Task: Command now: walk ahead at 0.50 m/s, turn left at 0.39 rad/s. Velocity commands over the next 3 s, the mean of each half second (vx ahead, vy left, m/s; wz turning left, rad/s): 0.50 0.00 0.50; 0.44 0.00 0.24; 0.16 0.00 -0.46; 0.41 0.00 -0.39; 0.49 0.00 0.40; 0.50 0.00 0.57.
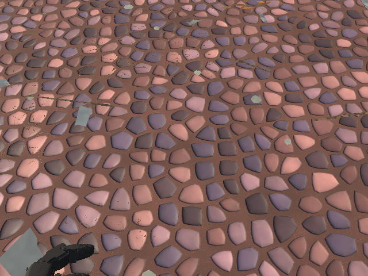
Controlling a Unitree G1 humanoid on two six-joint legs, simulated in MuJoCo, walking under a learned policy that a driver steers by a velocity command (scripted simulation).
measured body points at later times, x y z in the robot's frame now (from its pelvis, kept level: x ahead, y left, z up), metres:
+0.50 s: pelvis +0.26 +0.07 -0.01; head +0.30 +0.09 +0.43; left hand +0.22 +0.36 -0.14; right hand +0.53 -0.12 -0.09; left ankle +0.33 +0.16 -0.73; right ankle +0.12 -0.12 -0.65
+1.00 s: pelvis +0.53 +0.13 +0.00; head +0.57 +0.14 +0.44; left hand +0.63 +0.44 -0.09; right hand +0.71 -0.11 -0.12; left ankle +0.35 +0.17 -0.68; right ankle +0.67 +0.09 -0.73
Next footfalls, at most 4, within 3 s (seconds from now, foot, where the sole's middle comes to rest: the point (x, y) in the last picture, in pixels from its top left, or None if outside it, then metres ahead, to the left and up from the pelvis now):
0.44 left None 0.37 0.18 -0.76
0.94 right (156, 209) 0.71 0.11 -0.76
1.40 left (99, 222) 0.68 0.32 -0.76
1.88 right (175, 170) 0.89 0.02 -0.76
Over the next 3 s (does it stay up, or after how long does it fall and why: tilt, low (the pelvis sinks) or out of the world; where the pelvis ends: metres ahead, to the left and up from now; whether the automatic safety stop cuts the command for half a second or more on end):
stays up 1.40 0.15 0.00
